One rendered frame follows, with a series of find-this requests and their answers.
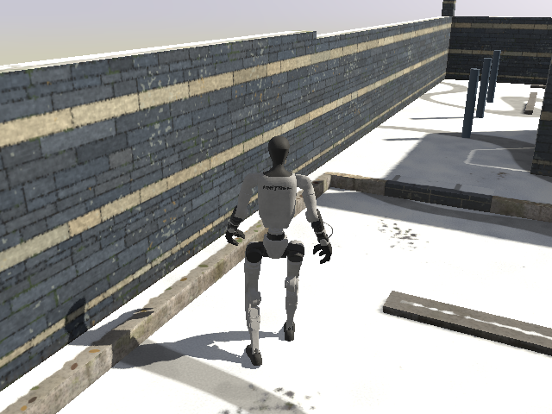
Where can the right robot hand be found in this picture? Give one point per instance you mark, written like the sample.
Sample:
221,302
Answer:
325,250

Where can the left robot upper arm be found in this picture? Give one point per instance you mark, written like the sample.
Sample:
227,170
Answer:
250,181

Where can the left robot hand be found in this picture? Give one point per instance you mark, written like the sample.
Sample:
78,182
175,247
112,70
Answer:
229,238

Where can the robot torso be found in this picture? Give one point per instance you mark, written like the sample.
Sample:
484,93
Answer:
277,200

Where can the right robot forearm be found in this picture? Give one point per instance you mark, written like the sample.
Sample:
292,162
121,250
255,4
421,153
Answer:
320,231

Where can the right robot upper arm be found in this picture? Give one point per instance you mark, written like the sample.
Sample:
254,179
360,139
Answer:
309,197

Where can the right robot foot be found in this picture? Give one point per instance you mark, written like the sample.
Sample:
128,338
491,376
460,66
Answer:
289,334

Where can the left robot forearm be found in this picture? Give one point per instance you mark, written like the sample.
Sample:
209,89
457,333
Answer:
234,222

